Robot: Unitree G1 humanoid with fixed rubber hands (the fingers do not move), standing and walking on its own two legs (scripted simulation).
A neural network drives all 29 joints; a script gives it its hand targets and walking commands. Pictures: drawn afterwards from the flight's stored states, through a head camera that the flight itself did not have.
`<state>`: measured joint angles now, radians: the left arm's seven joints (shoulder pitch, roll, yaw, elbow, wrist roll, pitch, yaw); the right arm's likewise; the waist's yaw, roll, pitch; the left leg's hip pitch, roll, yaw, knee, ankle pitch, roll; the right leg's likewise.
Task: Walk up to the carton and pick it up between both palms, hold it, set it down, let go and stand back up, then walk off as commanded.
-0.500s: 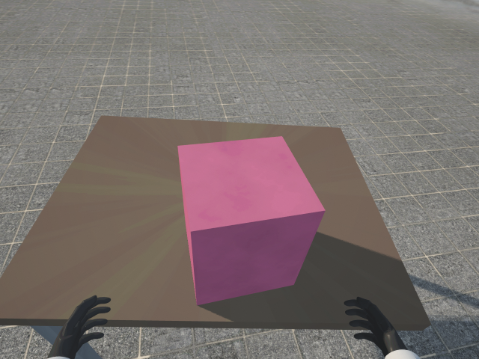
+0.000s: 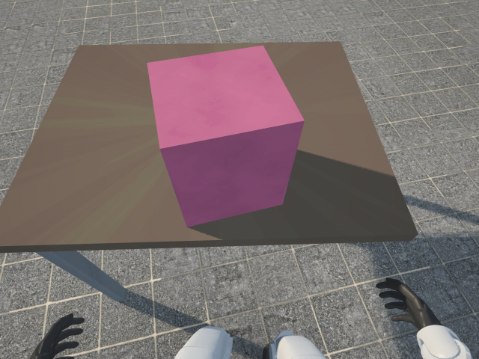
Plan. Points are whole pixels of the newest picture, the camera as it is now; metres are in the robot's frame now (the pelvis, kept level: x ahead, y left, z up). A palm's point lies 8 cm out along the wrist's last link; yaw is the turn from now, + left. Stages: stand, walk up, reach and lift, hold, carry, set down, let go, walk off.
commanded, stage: walk off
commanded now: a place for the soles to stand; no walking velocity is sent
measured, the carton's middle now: (222, 141) +0.49 +0.08 +0.03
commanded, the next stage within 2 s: none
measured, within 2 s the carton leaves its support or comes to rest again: neither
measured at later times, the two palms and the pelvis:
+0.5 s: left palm out of the picture -0.03 +0.39 -0.08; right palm out of the picture +0.00 -0.23 -0.03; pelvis -0.16 +0.06 +0.01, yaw +1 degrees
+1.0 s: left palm out of the picture -0.20 +0.34 -0.04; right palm out of the picture -0.12 -0.30 -0.08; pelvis -0.27 -0.01 +0.00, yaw +0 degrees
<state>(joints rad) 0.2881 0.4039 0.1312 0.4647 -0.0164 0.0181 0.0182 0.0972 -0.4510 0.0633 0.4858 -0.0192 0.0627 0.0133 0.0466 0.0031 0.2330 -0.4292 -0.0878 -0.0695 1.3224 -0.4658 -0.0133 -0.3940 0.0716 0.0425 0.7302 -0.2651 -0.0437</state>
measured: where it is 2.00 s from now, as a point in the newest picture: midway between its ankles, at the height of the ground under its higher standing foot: outside the picture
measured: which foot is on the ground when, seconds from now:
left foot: up 0.00-0.12, down 0.14-0.80, up 0.82-1.00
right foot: down 0.00-0.18, up 0.20-0.76, down 0.78-1.00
